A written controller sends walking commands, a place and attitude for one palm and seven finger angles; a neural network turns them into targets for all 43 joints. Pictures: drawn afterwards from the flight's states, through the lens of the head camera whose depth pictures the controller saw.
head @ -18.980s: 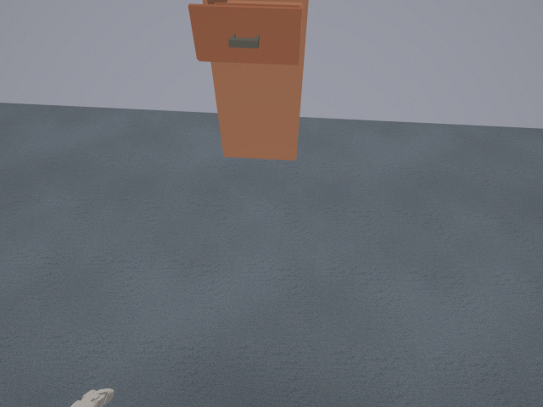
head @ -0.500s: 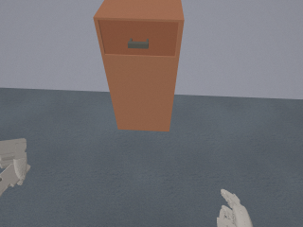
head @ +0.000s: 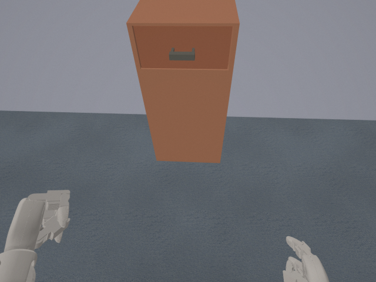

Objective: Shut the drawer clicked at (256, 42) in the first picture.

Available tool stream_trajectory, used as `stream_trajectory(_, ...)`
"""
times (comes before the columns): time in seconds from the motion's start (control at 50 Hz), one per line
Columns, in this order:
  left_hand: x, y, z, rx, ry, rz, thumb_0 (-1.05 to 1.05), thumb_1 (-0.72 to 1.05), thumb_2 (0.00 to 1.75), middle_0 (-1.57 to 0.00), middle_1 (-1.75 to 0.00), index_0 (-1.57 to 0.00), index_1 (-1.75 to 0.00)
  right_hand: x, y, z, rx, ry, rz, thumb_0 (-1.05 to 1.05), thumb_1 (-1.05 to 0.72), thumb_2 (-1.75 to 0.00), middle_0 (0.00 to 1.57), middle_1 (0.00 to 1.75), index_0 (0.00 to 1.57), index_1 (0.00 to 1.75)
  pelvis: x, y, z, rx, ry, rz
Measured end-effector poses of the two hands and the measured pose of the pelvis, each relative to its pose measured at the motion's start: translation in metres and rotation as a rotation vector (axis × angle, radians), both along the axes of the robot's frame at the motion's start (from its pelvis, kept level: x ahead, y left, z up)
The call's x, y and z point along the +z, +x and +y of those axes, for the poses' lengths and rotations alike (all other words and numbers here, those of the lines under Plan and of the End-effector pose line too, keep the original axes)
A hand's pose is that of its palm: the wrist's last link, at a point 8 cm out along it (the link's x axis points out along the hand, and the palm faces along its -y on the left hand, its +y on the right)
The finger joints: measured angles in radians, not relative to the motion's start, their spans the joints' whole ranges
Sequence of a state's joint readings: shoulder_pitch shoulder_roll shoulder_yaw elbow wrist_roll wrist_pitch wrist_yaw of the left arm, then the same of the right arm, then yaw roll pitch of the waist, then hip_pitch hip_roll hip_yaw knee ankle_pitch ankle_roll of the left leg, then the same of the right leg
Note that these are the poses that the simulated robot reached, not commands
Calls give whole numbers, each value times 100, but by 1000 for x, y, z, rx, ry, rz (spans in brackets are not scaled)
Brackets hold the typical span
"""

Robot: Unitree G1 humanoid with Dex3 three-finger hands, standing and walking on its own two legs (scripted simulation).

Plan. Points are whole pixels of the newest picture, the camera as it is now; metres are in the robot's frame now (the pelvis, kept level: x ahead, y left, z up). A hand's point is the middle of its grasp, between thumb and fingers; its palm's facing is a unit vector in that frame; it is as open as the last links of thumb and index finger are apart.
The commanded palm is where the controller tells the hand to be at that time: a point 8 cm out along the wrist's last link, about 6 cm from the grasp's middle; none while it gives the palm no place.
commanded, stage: let the arm hang, fingers relaxed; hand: left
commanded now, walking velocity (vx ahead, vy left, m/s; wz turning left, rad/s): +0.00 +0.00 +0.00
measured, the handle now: (182, 53) +0.92 +0.09 +0.02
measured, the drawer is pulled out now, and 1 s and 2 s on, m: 0.00 0.00 0.00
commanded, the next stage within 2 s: look to check the result in 1.02 s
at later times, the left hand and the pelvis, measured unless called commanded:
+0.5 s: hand out of the picture -0.03 +0.22 -0.16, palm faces -0.01 -0.96 -0.30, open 5.3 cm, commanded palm none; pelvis -0.02 -0.01 +0.01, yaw +0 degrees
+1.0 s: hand out of the picture +0.08 +0.20 -0.15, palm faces -0.02 -0.96 -0.29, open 7.4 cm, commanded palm none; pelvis +0.00 -0.02 +0.01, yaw +0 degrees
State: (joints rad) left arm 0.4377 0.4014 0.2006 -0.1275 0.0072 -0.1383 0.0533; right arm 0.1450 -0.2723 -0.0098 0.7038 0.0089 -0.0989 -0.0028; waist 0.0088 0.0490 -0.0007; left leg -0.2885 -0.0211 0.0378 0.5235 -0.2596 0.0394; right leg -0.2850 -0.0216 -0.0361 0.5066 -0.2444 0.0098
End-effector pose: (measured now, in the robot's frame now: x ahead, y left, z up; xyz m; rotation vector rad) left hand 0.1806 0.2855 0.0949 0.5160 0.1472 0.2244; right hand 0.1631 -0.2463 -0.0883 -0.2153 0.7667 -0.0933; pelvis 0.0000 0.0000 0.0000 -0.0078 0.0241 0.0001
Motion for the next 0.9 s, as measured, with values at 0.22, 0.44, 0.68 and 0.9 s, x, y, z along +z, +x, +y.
stream_trajectory(0.22,-222,-131,-54,164,-343,989,1,91,90,-110,-130,-109,-130,-30,-100,-20,-59,-59,365,1,-90,-90,20,30,20,30,-2,-17,-4,1,8,-36)
stream_trajectory(0.44,-224,-215,-29,343,-330,1208,1,90,90,-68,-85,-67,-85,-41,-176,-22,-120,-50,613,1,-90,-90,20,30,20,30,5,-23,-9,6,-5,-41)
stream_trajectory(0.68,-212,-170,-19,333,-284,1113,0,91,90,-29,-41,-28,-41,-51,-164,-11,-124,4,581,1,-90,-90,20,30,20,30,8,-18,-9,-2,4,-49)
stream_trajectory(0.9,-209,-117,-36,264,-301,1027,0,91,90,-21,-31,-20,-31,-44,-134,-27,-126,-21,530,0,-90,-90,20,30,20,30,10,-7,-14,-3,10,-45)
